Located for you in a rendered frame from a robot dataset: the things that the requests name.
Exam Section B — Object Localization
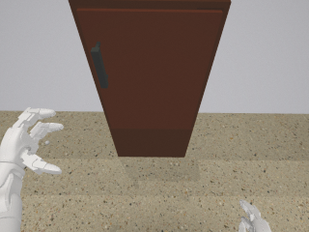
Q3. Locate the left robot hand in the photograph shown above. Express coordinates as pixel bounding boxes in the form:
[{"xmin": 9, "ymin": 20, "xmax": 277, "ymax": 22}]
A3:
[{"xmin": 0, "ymin": 107, "xmax": 64, "ymax": 175}]

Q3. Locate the left robot forearm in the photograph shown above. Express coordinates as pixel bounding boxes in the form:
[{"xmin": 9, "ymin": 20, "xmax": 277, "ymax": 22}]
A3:
[{"xmin": 0, "ymin": 161, "xmax": 26, "ymax": 232}]

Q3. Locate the cupboard door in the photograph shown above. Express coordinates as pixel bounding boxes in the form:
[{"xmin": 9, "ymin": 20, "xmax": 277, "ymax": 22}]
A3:
[{"xmin": 76, "ymin": 8, "xmax": 223, "ymax": 129}]

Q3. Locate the handle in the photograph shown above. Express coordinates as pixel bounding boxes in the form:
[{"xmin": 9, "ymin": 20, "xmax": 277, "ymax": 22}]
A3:
[{"xmin": 90, "ymin": 42, "xmax": 109, "ymax": 89}]

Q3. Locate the right robot hand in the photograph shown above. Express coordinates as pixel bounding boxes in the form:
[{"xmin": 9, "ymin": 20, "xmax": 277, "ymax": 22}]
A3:
[{"xmin": 237, "ymin": 199, "xmax": 271, "ymax": 232}]

